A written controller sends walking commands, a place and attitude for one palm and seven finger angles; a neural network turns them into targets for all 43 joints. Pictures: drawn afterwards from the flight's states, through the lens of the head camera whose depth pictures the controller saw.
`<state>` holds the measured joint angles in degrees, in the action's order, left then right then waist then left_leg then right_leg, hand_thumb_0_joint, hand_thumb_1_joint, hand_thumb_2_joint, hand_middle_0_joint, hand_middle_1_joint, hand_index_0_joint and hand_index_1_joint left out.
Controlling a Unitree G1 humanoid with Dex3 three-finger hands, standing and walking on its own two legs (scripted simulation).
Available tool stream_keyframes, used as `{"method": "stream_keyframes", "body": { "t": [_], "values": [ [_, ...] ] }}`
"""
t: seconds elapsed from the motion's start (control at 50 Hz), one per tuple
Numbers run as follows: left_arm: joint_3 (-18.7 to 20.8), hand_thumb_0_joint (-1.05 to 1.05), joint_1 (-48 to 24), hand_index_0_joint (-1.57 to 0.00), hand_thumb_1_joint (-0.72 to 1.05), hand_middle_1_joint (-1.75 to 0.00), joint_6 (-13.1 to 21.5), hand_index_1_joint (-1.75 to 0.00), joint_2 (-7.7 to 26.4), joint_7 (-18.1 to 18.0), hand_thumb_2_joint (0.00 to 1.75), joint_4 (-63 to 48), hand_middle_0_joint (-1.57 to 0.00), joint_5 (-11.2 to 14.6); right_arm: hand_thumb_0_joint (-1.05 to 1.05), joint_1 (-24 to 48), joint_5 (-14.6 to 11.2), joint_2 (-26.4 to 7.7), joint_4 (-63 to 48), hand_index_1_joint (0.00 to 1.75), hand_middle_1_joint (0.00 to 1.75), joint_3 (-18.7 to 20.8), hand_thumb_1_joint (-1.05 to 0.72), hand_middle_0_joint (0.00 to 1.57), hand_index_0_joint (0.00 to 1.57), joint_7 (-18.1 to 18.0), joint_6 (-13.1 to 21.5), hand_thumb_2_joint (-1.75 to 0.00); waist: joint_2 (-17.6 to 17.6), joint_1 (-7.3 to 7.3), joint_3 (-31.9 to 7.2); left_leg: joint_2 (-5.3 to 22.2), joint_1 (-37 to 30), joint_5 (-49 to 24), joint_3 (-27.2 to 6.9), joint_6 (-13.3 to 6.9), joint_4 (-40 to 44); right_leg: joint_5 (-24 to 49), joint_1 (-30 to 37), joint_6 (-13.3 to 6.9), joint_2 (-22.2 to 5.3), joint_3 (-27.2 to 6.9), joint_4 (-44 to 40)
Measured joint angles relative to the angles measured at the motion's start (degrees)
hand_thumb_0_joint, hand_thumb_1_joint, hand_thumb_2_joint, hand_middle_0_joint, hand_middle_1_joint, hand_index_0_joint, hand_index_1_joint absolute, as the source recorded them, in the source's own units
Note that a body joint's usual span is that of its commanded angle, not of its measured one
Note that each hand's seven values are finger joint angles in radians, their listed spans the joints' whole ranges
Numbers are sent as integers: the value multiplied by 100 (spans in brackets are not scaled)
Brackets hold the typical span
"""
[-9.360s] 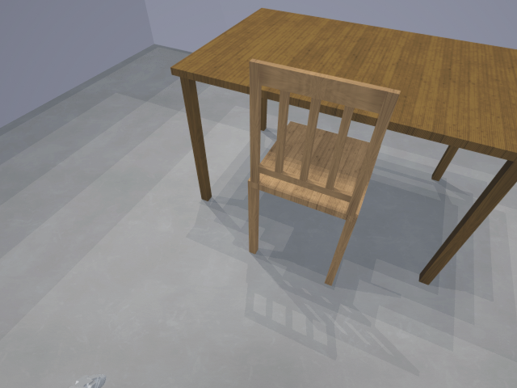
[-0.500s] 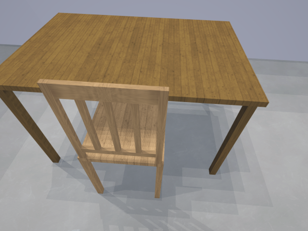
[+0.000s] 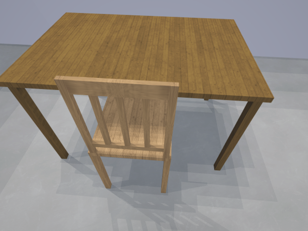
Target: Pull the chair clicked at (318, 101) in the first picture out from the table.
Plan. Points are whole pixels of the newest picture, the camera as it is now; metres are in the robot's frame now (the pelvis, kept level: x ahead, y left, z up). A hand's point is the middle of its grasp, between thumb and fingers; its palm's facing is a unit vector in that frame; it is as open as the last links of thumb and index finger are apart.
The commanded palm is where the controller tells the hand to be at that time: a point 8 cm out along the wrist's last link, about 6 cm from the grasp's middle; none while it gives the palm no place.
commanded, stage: come to a stop and stand still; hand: left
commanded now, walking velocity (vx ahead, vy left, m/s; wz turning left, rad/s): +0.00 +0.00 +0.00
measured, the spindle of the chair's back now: (123, 123) +0.50 +0.14 -0.08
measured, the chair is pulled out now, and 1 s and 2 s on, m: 0.00 0.00 0.00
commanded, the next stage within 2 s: look again from close up in 0.14 s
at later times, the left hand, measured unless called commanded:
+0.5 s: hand out of the picture +0.08 +0.21 -0.17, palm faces -0.03 -0.97 -0.26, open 7.4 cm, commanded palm none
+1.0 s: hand out of the picture +0.06 +0.22 -0.17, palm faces -0.03 -0.96 -0.27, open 7.4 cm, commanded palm none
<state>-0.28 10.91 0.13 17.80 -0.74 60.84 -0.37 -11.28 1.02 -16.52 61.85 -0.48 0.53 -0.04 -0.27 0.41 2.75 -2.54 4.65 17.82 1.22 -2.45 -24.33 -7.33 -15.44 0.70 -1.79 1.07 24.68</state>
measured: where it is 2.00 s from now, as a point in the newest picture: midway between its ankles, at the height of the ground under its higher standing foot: outside the picture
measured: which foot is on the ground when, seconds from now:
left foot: down 0.00-1.00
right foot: down 0.00-1.00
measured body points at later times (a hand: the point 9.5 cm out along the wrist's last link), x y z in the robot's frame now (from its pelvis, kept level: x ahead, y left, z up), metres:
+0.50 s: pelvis +0.01 +0.01 +0.00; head +0.01 +0.01 +0.45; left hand +0.09 +0.27 -0.15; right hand +0.06 -0.27 -0.14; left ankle -0.05 +0.09 -0.74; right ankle +0.07 -0.13 -0.74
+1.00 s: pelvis +0.01 +0.01 +0.00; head +0.01 +0.01 +0.45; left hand +0.07 +0.27 -0.15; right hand +0.05 -0.27 -0.14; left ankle -0.05 +0.09 -0.74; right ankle +0.07 -0.13 -0.74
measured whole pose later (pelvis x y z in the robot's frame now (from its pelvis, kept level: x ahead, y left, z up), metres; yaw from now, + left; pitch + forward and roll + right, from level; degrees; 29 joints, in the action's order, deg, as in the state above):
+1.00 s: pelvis +0.01 +0.01 +0.00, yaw -1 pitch -3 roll +0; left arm -0.5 10.7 0.5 15.4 -1.1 64.1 -0.5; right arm -10.0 0.5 -15.0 66.5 -0.5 -0.5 0.7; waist 1.0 0.3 2.3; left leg -2.3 0.5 17.5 2.0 -2.7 -20.7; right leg -7.5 -12.3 1.1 -1.4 0.3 22.5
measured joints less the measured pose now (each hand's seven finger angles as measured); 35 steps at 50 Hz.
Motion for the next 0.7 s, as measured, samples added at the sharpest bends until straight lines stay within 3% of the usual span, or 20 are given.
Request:
{"method": "stream_keyframes", "body": {
  "t": [0.3,0.7],
  "values": [
    [-57,1,-149,-20,90,-30,51,-30,-304,-38,90,207,-20,8,1,122,-25,130,357,30,30,25,-90,20,20,-88,71,-90,110,46,40,-4,-184,38,57,-26,97,-61,120,33,11,-60,-6],
    [-7,1,-136,-20,90,-30,44,-30,-194,-39,90,234,-20,-10,1,278,-35,115,363,30,30,21,-90,20,20,-102,85,-90,113,-8,-35,19,-337,18,72,-26,252,-52,252,42,39,-73,-128]
  ]
}}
